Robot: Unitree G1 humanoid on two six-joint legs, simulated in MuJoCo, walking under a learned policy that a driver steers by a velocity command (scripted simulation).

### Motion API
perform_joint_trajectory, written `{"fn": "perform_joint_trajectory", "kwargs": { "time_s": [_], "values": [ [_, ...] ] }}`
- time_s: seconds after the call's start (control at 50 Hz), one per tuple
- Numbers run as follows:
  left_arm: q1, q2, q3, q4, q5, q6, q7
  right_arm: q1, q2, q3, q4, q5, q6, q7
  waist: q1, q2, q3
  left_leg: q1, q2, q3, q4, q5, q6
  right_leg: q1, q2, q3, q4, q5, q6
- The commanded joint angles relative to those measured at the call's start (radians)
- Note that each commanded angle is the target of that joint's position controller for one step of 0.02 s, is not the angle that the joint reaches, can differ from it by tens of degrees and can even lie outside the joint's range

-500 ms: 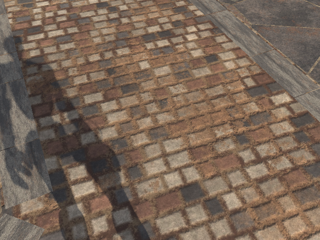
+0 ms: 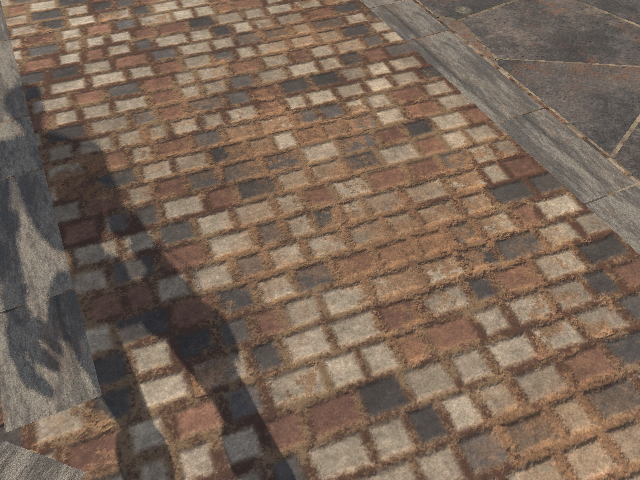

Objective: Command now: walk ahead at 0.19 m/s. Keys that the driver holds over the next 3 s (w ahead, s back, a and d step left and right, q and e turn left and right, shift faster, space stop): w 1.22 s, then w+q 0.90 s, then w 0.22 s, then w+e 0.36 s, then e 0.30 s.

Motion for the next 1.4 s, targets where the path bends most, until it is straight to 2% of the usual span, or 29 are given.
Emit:
{"fn": "perform_joint_trajectory", "kwargs": {
  "time_s": [0.02,0.08,0.18,0.22,0.24,0.28,0.32,0.36,0.46,0.56,0.6,0.64,0.66,0.68,0.7,0.74,0.76,0.8,0.92,1.08,1.14,1.18,1.2,1.22,1.24,1.26,1.3,1.34,1.4],
  "values": [
    [-0.011,0.042,0.007,-0.059,-0.005,-0.036,-0.009,0.140,-0.201,-0.051,-0.009,0.014,-0.021,-0.003,-0.043,0.192,0.145,-0.038,0.274,-0.394,-0.340,-0.575,0.182,-0.242,0.042,-0.097,0.190,-0.108,-0.035],
    [-0.053,0.060,0.016,-0.099,-0.023,-0.074,-0.034,0.090,-0.196,-0.056,-0.043,0.002,-0.053,0.004,-0.019,0.167,0.176,-0.034,0.374,-0.510,-0.388,-0.437,0.225,-0.350,-0.059,0.006,0.352,-0.171,-0.080],
    [0.227,0.073,0.049,0.019,-0.010,-0.087,-0.045,-0.028,-0.175,-0.051,-0.094,0.027,-0.046,0.017,0.117,0.031,0.067,-0.284,0.119,-0.109,-0.080,-0.146,0.089,0.244,0.045,-0.102,-0.086,0.118,-0.056],
    [0.433,0.241,0.078,0.022,-0.003,-0.100,-0.051,-0.055,-0.049,-0.021,-0.150,0.015,-0.078,0.027,0.153,-0.348,-0.004,-0.603,-0.053,-0.016,0.553,-0.225,0.021,0.409,-0.369,0.661,-0.411,-0.158,-0.264],
    [0.344,0.201,0.060,0.009,0.009,-0.117,-0.052,-0.072,-0.077,-0.025,-0.162,0.037,-0.093,0.029,0.101,-0.221,0.066,-0.694,0.023,-0.103,0.726,-0.194,0.045,0.331,-0.419,0.738,-0.432,-0.300,-0.303],
    [0.163,0.134,0.034,-0.050,0.003,-0.128,-0.064,-0.095,-0.119,-0.033,-0.163,0.030,-0.112,0.040,0.041,-0.077,0.126,-0.728,0.105,-0.105,0.738,0.028,0.072,0.262,-0.316,0.475,-0.423,-0.152,-0.219],
    [0.135,0.094,0.018,-0.066,0.006,-0.117,-0.069,-0.100,-0.154,-0.052,-0.152,0.009,-0.114,0.045,0.023,-0.070,0.113,-0.636,0.136,-0.079,0.610,0.139,0.058,0.226,-0.229,0.264,-0.430,0.137,-0.155],
    [0.206,0.092,0.014,-0.050,0.013,-0.106,-0.058,-0.119,-0.117,-0.049,-0.151,0.007,-0.102,0.055,0.033,-0.085,0.092,-0.603,0.127,-0.034,0.550,0.192,0.034,0.233,-0.191,0.158,-0.424,0.341,-0.151],
    [0.231,0.150,0.021,-0.071,0.015,-0.095,-0.031,-0.372,-0.070,-0.023,-0.250,0.010,-0.096,0.067,0.073,-0.071,0.130,-0.527,0.077,0.024,0.195,0.345,0.002,0.168,-0.166,0.061,-0.470,0.425,-0.159],
    [0.264,0.163,0.036,-0.057,-0.005,-0.093,-0.027,-0.480,-0.102,-0.020,-0.306,0.018,-0.103,0.092,0.064,-0.083,0.157,-0.472,0.053,0.022,0.032,0.360,0.043,0.278,-0.222,0.029,-0.449,0.511,-0.156],
    [0.236,0.185,0.047,-0.065,0.000,-0.086,-0.027,-0.429,-0.140,-0.036,-0.306,0.016,-0.110,0.097,0.013,-0.109,0.092,-0.361,0.015,0.039,0.013,0.307,0.076,0.348,-0.236,0.009,-0.344,0.801,-0.135],
    [0.200,0.195,0.051,-0.077,0.009,-0.070,-0.028,-0.175,-0.215,-0.077,-0.237,0.020,-0.108,0.087,-0.120,-0.144,-0.079,-0.029,-0.052,0.078,0.019,0.274,0.123,0.328,-0.199,-0.032,-0.043,1.114,-0.100],
    [0.174,0.181,0.042,-0.100,0.016,-0.069,-0.033,0.013,-0.266,-0.098,-0.190,0.014,-0.101,0.076,-0.199,-0.117,-0.197,0.290,0.061,-0.049,0.048,0.257,0.173,0.112,-0.163,-0.040,0.223,0.932,-0.070],
    [0.305,0.028,0.000,-0.117,0.013,-0.088,-0.052,0.152,-0.363,-0.119,-0.162,-0.014,-0.097,0.073,-0.135,0.157,-0.401,0.690,0.363,-0.576,-0.033,0.030,0.360,-0.293,0.031,-0.030,0.677,0.288,-0.002],
    [0.276,0.050,0.003,-0.099,-0.012,-0.124,-0.061,0.140,-0.283,-0.093,-0.150,-0.016,-0.094,0.074,-0.142,0.197,-0.455,0.682,0.408,-0.837,-0.225,-0.038,0.366,-0.409,0.079,0.138,0.846,-0.155,-0.022],
    [0.074,0.158,0.032,-0.172,-0.044,-0.147,-0.053,-0.089,-0.182,-0.061,-0.189,-0.001,-0.105,0.078,-0.079,0.076,-0.149,0.335,0.329,-0.505,-0.265,0.093,0.257,-0.483,-0.049,0.090,0.847,-0.014,-0.055],
    [0.038,0.163,0.043,-0.175,-0.030,-0.142,-0.041,-0.150,-0.147,-0.049,-0.195,-0.010,-0.111,0.085,-0.040,0.011,-0.085,0.171,0.291,-0.391,-0.293,0.193,0.230,-0.427,-0.087,0.068,0.784,0.049,-0.056],
    [0.092,0.115,0.050,-0.167,-0.016,-0.109,-0.031,-0.169,-0.114,-0.039,-0.177,-0.023,-0.118,0.091,0.026,0.055,-0.047,0.003,0.227,-0.261,-0.351,0.224,0.208,-0.305,-0.132,0.070,0.694,0.099,-0.059],
    [-0.099,0.121,0.057,-0.247,0.004,-0.086,-0.030,-0.057,-0.190,-0.050,-0.134,-0.018,-0.115,0.051,0.011,0.049,0.047,-0.027,0.211,-0.156,-0.431,0.285,0.223,-0.452,-0.160,0.036,0.387,0.317,-0.006],
    [-0.366,0.112,0.037,-0.327,-0.013,-0.101,-0.073,0.095,-0.223,-0.059,-0.094,0.006,-0.090,0.037,-0.071,0.054,0.083,0.166,0.236,-0.094,-0.368,0.290,0.171,-0.424,-0.081,-0.015,0.002,0.436,-0.016],
    [-0.337,0.149,0.047,-0.338,-0.015,-0.111,-0.087,0.086,-0.240,-0.070,-0.090,0.007,-0.073,0.033,-0.031,0.075,0.058,0.252,0.277,-0.107,-0.282,0.410,0.145,-0.355,-0.055,-0.025,-0.045,0.323,-0.057],
    [-0.100,0.219,0.086,-0.270,-0.011,-0.114,-0.083,0.049,-0.223,-0.063,-0.103,0.002,-0.062,0.034,0.092,0.072,-0.082,0.212,0.206,-0.042,-0.002,0.703,0.102,-0.031,0.010,-0.077,-0.068,0.305,-0.104],
    [0.094,0.300,0.110,-0.229,0.001,-0.113,-0.075,0.059,-0.185,-0.045,-0.128,-0.015,-0.061,0.034,0.152,-0.028,-0.238,0.018,0.142,0.013,0.317,0.510,0.063,0.282,-0.151,0.107,-0.046,0.311,-0.170],
    [0.173,0.382,0.127,-0.198,0.006,-0.109,-0.082,0.187,-0.039,-0.003,-0.134,-0.013,-0.084,0.046,0.087,-0.310,-0.371,-0.390,-0.054,0.003,0.677,-0.114,-0.002,0.629,-0.378,0.607,-0.176,0.122,-0.338],
    [0.162,0.273,0.097,-0.208,0.005,-0.112,-0.083,0.140,-0.135,-0.023,-0.119,0.016,-0.109,0.050,0.117,-0.224,-0.379,-0.509,-0.024,-0.155,0.816,-0.237,0.017,0.629,-0.381,0.712,-0.261,0.025,-0.317],
    [0.066,0.223,0.081,-0.228,0.004,-0.116,-0.078,0.039,-0.201,-0.040,-0.150,0.041,-0.122,0.051,0.108,-0.164,-0.229,-0.575,0.025,-0.156,0.844,-0.162,0.039,0.502,-0.355,0.545,-0.263,0.085,-0.260],
    [-0.078,0.163,0.061,-0.252,0.015,-0.121,-0.079,-0.044,-0.194,-0.050,-0.162,0.025,-0.114,0.036,0.050,-0.043,-0.097,-0.492,0.113,-0.130,0.737,-0.007,0.039,0.229,-0.286,0.302,-0.317,0.273,-0.210],
    [-0.094,0.128,0.053,-0.234,0.027,-0.128,-0.081,0.000,-0.153,-0.056,-0.149,0.022,-0.081,0.035,0.003,-0.076,-0.061,-0.393,0.145,-0.142,0.667,0.053,0.040,0.117,-0.244,0.180,-0.377,0.312,-0.187],
    [-0.061,0.164,0.064,-0.208,0.029,-0.134,-0.067,-0.023,-0.123,-0.060,-0.161,0.021,-0.053,0.035,-0.011,-0.056,-0.009,-0.445,0.144,-0.153,0.600,0.132,0.030,0.086,-0.239,0.069,-0.426,0.397,-0.191]
  ]
}}
Next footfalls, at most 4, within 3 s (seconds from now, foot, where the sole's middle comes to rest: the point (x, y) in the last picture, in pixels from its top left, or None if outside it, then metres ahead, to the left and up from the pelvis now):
0.66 left None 0.46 0.08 -0.77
1.20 right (407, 374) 0.77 -0.17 -0.77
1.76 left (297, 279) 1.05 0.09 -0.77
2.26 right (322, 189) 1.39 0.02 -0.77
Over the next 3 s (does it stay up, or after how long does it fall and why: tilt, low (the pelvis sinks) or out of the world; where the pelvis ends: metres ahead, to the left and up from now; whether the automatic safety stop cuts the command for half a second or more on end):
stays up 1.47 0.22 0.01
